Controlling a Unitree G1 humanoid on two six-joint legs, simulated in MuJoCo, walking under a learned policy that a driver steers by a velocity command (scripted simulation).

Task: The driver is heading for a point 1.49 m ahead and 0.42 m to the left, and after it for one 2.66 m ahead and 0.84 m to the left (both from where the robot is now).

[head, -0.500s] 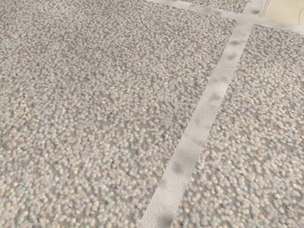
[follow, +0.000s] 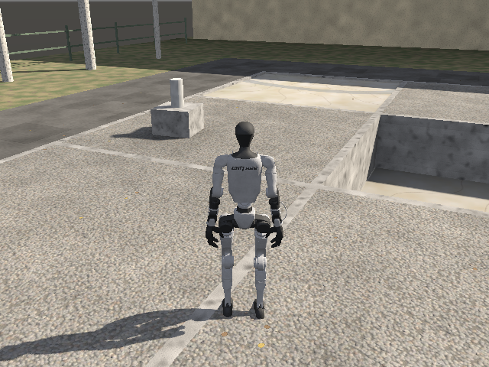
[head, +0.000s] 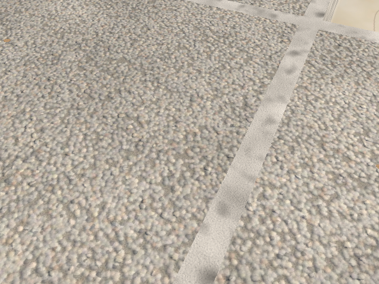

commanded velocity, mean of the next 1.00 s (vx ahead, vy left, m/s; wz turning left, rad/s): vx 0.35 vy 0.00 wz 0.00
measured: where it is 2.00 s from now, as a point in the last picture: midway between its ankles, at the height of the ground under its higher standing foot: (192, 281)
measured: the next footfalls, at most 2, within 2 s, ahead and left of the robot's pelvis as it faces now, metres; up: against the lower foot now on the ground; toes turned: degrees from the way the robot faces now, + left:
right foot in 0.72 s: +0.42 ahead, -0.03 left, +0.00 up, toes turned -4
left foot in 1.20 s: +0.61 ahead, +0.12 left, +0.00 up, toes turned +3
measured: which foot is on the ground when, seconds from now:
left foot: down 0.00-0.74, up 0.76-1.00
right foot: down 0.00-0.30, up 0.32-0.70, down 0.72-1.00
